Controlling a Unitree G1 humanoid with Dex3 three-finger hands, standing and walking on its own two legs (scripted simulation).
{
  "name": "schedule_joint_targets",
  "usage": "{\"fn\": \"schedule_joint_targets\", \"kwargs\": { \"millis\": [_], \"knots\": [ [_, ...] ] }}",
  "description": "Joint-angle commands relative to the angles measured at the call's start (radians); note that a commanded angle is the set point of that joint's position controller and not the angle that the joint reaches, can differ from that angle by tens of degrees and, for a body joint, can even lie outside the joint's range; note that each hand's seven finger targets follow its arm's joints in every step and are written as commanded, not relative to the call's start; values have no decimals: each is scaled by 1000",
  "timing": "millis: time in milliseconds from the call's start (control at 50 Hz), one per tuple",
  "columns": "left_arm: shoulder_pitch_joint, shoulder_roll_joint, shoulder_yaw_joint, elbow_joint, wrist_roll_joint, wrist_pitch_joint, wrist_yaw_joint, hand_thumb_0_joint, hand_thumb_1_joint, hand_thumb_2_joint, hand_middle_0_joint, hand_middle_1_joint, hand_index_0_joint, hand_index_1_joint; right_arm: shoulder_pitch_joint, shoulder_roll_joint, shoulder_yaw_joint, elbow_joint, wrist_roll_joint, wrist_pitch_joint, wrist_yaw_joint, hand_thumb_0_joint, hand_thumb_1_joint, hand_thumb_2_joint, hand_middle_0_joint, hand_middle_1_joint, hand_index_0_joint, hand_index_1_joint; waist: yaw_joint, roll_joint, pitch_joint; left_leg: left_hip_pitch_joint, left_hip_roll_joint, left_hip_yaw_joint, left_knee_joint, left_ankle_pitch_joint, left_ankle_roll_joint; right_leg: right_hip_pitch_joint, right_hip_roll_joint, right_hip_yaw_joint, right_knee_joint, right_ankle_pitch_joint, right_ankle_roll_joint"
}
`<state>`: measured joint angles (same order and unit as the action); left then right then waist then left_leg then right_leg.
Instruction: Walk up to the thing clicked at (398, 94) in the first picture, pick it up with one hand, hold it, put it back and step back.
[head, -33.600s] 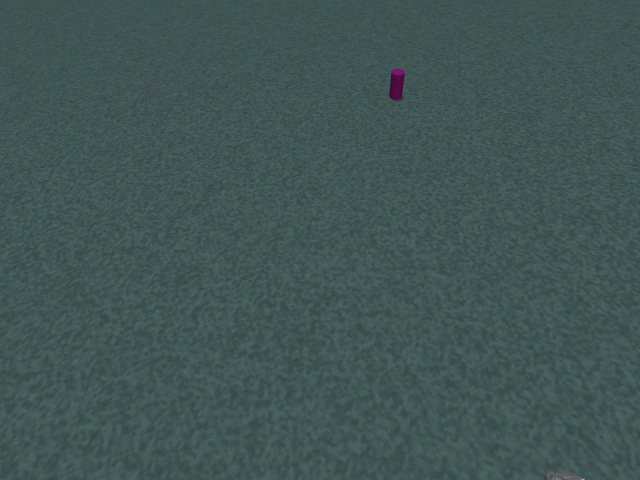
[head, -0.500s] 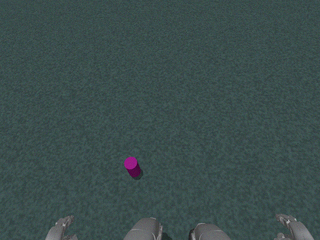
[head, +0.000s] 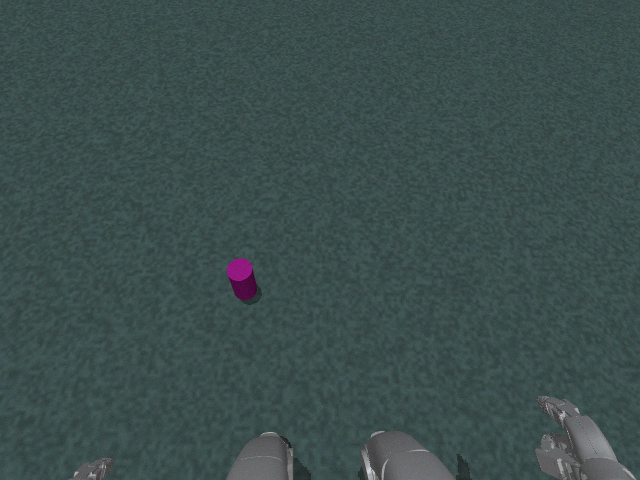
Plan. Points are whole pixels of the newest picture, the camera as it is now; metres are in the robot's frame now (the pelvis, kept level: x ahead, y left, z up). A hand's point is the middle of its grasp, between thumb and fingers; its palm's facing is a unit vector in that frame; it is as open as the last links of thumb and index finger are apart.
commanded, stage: step back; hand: left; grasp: from the side
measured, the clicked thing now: (242, 280) +0.65 +0.24 -0.69
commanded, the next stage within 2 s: none
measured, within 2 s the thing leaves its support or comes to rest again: neither
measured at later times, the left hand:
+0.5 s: hand out of the picture -0.02 +0.22 -0.14, palm faces +0.06 -0.92 -0.39, open 7.4 cm
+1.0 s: hand out of the picture -0.30 +0.16 -0.15, palm faces +0.04 -0.91 -0.42, open 7.3 cm
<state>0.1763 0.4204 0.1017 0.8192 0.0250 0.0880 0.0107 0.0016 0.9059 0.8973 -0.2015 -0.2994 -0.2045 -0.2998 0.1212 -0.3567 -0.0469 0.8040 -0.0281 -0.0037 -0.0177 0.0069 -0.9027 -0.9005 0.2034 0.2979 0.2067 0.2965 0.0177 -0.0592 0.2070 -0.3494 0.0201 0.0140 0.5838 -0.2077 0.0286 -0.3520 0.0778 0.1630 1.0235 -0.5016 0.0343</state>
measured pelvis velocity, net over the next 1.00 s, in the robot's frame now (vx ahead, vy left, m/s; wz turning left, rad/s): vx -0.34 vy -0.12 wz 0.03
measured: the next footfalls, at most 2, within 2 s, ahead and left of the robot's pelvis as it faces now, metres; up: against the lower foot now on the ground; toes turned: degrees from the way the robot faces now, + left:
right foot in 0.10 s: -0.04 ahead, -0.14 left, +0.00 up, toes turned +2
left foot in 0.48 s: -0.15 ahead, +0.06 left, +0.00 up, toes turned +3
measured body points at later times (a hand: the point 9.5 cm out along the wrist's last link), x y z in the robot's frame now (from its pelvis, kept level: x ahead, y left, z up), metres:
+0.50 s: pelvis -0.17 -0.05 -0.01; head -0.10 -0.03 +0.43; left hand -0.03 +0.27 -0.12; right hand -0.09 -0.36 -0.13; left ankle -0.19 +0.06 -0.73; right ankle -0.08 -0.14 -0.73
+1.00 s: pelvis -0.34 -0.12 -0.01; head -0.31 -0.13 +0.44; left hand -0.30 +0.20 -0.12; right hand -0.20 -0.43 -0.12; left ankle -0.29 +0.04 -0.67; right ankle -0.33 -0.25 -0.73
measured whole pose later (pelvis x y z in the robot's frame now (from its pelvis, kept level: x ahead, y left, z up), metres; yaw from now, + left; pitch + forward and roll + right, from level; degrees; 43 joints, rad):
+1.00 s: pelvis -0.34 -0.12 -0.01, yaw +1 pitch -3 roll +1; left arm 0.24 0.36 0.06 0.88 0.05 0.06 0.00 0.00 0.90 0.90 -0.20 -0.30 -0.21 -0.30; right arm 0.14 -0.41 -0.06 0.84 -0.01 0.06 -0.02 0.01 -0.91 -0.90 0.20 0.30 0.20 0.30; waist 0.05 0.02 0.12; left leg -0.54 -0.07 -0.14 1.08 -0.45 0.01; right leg -0.29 -0.02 0.06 0.70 -0.37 0.00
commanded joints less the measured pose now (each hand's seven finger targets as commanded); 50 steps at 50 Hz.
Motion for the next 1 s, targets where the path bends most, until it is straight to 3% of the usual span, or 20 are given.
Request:
{"fn": "schedule_joint_targets", "kwargs": {
  "millis": [0,80,120,140,220,360,440,460,500,520,560,600,760,820,840,860,880,900,960,980],
  "knots": [
    [52,142,36,-72,4,-41,-5,0,900,900,-200,-300,-200,-300,35,-304,-94,-73,-4,0,-19,0,-900,-900,200,300,200,300,-33,259,-306,258,268,-259,-110,279,210,-2,-70,-78,-234,9,-15],
    [187,146,52,-6,16,-50,-19,0,900,900,-200,-300,-200,-300,-24,-289,-81,-83,12,19,-15,0,-900,-900,200,300,200,300,35,212,-320,37,177,-188,-21,126,87,252,-76,-107,-583,246,-76],
    [84,277,82,-66,28,-55,-22,0,900,900,-200,-300,-200,-300,15,-195,-54,-92,21,21,-22,0,-900,-900,200,300,200,300,8,-177,-219,-258,-114,-78,256,-315,-29,217,-343,312,-698,214,-191],
    [-4,340,88,-107,32,-51,-18,0,900,900,-200,-300,-200,-300,-16,-240,-74,-81,15,25,-43,0,-900,-900,200,300,200,300,47,-265,-176,-144,-100,-116,503,-439,-46,-47,-483,397,-741,257,-335],
    [-154,173,49,-146,21,-56,-3,0,900,900,-200,-300,-200,-300,104,-230,-58,1,30,21,-32,0,-900,-900,200,300,200,300,-56,-112,-129,-131,-157,-158,629,-236,-36,-15,-244,13,-628,503,-188],
    [-28,163,53,-165,28,-46,16,0,900,900,-200,-300,-200,-300,118,-203,-45,-29,11,-4,-37,0,-900,-900,200,300,200,300,25,-150,-245,-129,-46,-73,227,-331,-43,334,-335,62,-511,715,-256],
    [-39,172,34,-175,3,-20,4,0,900,900,-200,-300,-200,-300,200,-206,-59,18,0,-11,-29,0,-900,-900,200,300,200,300,-17,-72,-292,96,-62,9,-189,17,-15,247,-262,-3,-371,606,-179],
    [-42,151,26,-184,2,-15,0,0,900,900,-200,-300,-200,-300,208,-237,-70,21,-7,-10,-28,0,-900,-900,200,300,200,300,-17,3,-283,159,13,-110,-185,48,14,121,-227,-10,-346,441,-135],
    [-125,154,40,-208,-1,-18,7,0,900,900,-200,-300,-200,-300,131,-412,-102,-21,-24,-5,-21,0,-900,-900,200,300,200,300,-59,306,-232,47,397,-567,-255,256,265,-98,-22,-88,18,-132,-45],
    [-145,187,53,-203,11,-13,11,0,900,900,-200,-300,-200,-300,70,-417,-112,-42,-23,-16,-32,0,-900,-900,200,300,200,300,-54,299,-191,-51,462,-641,-273,268,317,-65,-53,28,211,-147,-44],
    [-81,168,54,-156,-2,-13,2,0,900,900,-200,-300,-200,-300,29,-317,-79,-53,-26,-23,-39,0,-900,-900,200,300,200,300,-6,147,-218,64,318,-379,-160,484,262,-119,4,61,309,-70,-42],
    [-25,158,51,-128,-6,-14,-2,0,900,900,-200,-300,-200,-300,19,-272,-66,-56,-17,-20,-40,0,-900,-900,200,300,200,300,21,113,-212,81,226,-232,-124,453,194,-144,28,36,310,-6,-44],
    [7,130,22,-91,-6,-53,0,0,900,900,-200,-300,-200,-300,73,-288,-72,-62,-15,16,-18,0,-900,-900,200,300,200,300,-48,300,-324,285,198,-170,-12,459,192,-22,-56,-135,-302,8,0],
    [142,141,29,3,2,-65,1,0,900,900,-200,-300,-200,-300,-5,-302,-70,-74,2,42,-8,0,-900,-900,200,300,200,300,29,261,-366,116,169,-142,69,212,128,207,-45,-185,-615,248,-45],
    [147,202,46,9,15,-69,-1,0,900,900,-200,-300,-200,-300,-11,-253,-58,-85,5,46,-7,0,-900,-900,200,300,200,300,26,127,-322,-70,90,-124,166,-1,73,246,-116,-11,-601,204,-74],
    [122,304,72,-20,25,-67,-3,0,900,900,-200,-300,-200,-300,4,-184,-40,-110,8,43,-13,0,-900,-900,200,300,200,300,24,-168,-251,-293,-72,-78,318,-349,3,195,-322,307,-670,87,-147],
    [18,392,83,-60,32,-65,-1,0,900,900,-200,-300,-200,-300,-46,-233,-66,-108,5,47,-30,0,-900,-900,200,300,200,300,68,-231,-195,-185,-80,-168,530,-423,-35,-104,-513,469,-753,60,-327],
    [-59,362,77,-77,20,-69,5,0,900,900,-200,-300,-200,-300,-32,-276,-86,-81,11,45,-29,0,-900,-900,200,300,200,300,25,-181,-118,-96,-36,-208,595,-376,-32,-271,-515,458,-785,-21,-320],
    [-136,213,39,-66,23,-84,13,0,900,900,-200,-300,-200,-300,64,-230,-59,-6,21,41,-11,0,-900,-900,200,300,200,300,-47,-49,-119,-163,-128,-187,629,-207,-27,-68,-262,49,-615,197,-185],
    [-92,218,46,-57,27,-92,13,0,900,900,-200,-300,-200,-300,71,-219,-54,0,18,34,-11,0,-900,-900,200,300,200,300,-23,-84,-146,-176,-124,-175,611,-197,-41,-12,-252,60,-605,168,-189]
  ]
}}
